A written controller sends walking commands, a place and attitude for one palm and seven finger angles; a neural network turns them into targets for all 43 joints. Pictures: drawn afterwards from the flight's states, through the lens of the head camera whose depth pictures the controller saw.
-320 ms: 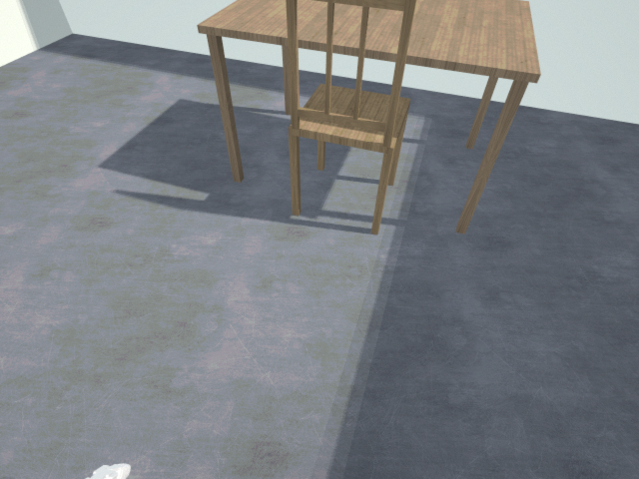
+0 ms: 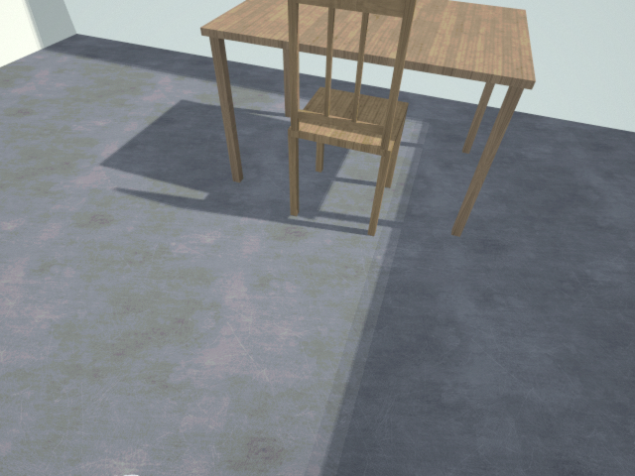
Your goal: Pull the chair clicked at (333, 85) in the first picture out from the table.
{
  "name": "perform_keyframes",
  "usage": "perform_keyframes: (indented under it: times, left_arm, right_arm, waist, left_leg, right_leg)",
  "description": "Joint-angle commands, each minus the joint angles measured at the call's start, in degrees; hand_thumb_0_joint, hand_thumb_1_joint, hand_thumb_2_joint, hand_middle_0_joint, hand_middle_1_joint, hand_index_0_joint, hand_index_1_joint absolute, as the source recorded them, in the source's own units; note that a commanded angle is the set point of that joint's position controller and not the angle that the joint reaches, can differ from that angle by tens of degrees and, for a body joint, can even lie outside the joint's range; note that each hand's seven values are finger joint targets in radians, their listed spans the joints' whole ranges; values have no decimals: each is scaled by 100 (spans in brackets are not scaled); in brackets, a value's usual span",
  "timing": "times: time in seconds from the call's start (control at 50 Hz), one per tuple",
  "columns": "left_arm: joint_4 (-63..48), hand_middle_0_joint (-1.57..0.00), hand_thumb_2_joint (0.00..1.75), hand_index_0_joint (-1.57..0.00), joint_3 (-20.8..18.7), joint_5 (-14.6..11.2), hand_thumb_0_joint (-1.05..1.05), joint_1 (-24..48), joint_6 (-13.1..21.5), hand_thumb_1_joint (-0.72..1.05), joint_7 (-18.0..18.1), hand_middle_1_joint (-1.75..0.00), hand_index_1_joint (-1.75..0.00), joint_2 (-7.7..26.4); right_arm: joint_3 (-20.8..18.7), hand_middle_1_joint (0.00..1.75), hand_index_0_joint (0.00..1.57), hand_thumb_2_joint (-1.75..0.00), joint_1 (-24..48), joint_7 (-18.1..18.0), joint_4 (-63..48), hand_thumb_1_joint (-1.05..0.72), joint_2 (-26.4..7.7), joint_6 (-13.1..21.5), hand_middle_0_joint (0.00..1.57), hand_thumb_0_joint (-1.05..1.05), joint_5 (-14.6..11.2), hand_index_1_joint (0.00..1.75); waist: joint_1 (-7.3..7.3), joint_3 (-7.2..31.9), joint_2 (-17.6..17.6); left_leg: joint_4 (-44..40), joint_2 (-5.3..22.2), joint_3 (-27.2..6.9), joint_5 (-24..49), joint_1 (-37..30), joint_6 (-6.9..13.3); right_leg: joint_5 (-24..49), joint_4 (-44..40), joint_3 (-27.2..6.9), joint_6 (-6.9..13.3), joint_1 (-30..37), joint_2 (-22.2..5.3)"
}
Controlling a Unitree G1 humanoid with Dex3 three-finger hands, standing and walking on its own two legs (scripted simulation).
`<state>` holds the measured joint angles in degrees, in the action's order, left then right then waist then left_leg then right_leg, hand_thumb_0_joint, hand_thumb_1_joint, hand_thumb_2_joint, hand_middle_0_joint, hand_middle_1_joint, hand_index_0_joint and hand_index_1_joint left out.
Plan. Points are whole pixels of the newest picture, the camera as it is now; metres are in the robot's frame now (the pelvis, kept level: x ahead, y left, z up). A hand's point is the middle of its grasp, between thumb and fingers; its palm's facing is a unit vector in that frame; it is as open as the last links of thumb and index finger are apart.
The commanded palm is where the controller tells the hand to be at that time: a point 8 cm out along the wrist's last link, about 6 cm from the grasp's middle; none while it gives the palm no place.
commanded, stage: stand and wait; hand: left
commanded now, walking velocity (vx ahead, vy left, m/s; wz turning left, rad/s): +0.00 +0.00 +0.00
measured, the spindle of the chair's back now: (328, 66) +1.34 +0.04 -0.05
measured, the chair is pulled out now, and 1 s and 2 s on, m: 0.00 0.00 0.00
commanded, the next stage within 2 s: look at it before walking up in 0.50 s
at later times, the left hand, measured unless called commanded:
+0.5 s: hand out of the picture +0.06 +0.24 -0.15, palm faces -0.03 -0.94 -0.33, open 7.4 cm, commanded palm none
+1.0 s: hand out of the picture +0.08 +0.24 -0.15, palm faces -0.02 -0.95 -0.33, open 7.4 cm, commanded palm none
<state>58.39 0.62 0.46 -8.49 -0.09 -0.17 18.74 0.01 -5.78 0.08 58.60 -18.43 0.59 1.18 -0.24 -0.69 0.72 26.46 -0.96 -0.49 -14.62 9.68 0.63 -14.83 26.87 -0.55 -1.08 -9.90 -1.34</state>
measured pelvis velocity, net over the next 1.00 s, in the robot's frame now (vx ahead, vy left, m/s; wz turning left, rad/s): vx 0.00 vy -0.01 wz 0.00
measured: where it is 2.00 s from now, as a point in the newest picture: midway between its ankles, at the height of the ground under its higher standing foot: outside the picture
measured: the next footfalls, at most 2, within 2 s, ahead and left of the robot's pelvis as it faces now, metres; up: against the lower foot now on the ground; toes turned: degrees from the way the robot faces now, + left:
right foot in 1.92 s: +0.37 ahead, -0.12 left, +0.00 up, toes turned -6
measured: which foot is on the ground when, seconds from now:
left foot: down 0.00-1.00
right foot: down 0.00-1.00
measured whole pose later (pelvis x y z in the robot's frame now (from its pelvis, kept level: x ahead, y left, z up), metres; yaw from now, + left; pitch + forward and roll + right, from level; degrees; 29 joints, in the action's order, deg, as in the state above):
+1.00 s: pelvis +0.00 -0.01 +0.01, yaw +0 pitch -2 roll +0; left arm 62.1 0.3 0.5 -7.7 0.3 -0.1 19.3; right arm 0.0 -5.8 0.0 63.5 -19.1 0.7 0.7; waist 0.0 -1.5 0.5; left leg 21.9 -0.4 -0.6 -12.6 7.5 0.1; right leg -12.9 22.6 -0.4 -0.7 -7.9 -0.9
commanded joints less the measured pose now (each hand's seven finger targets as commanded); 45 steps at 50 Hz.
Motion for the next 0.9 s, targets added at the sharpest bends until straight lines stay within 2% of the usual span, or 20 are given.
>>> perform_keyframes:
  times: [0.0,0.2,0.44,0.74,0.88]
  left_arm:
    - [-359,-20,90,-20,-262,13,0,319,138,90,86,-30,-30,1222]
    - [-151,-20,90,-20,-249,8,0,267,132,90,76,-30,-30,1231]
    - [-7,-20,90,-20,-236,12,0,247,130,90,72,-30,-30,1235]
    - [8,-20,90,-20,-241,11,0,271,154,90,87,-30,-30,1215]
    - [4,-20,90,-20,-248,17,0,300,144,90,90,-30,-30,1222]
  right_arm:
    - [-265,30,20,-90,325,-74,-362,-90,-1207,124,20,0,-43,30]
    - [-238,30,20,-90,227,-57,-95,-90,-1235,105,20,0,-59,30]
    - [-226,30,20,-90,168,-46,83,-90,-1261,102,20,0,-66,30]
    - [-227,30,20,-90,214,-62,122,-90,-1255,131,20,0,-72,30]
    - [-220,30,20,-90,259,-71,114,-90,-1260,125,20,0,-78,30]
  waist:
    - [36,264,-56]
    - [25,135,-64]
    - [9,50,2]
    - [10,343,-63]
    - [10,239,-92]
  left_leg:
    - [-471,663,-525,1011,8,169]
    - [-655,681,-579,611,96,142]
    - [-760,697,-611,509,120,130]
    - [-717,760,-556,1221,-197,118]
    - [-766,769,-547,1293,-203,111]
  right_leg:
    - [897,-517,-492,286,16,-541]
    - [389,-734,-556,283,-2,-547]
    - [244,-822,-576,269,-46,-551]
    - [1106,-705,-499,263,197,-571]
    - [1178,-736,-476,253,222,-568]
